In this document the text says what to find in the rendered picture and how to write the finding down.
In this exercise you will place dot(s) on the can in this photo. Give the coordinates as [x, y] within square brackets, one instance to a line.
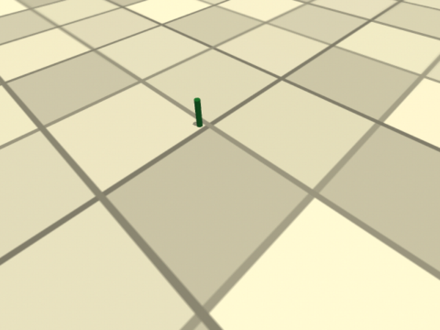
[198, 112]

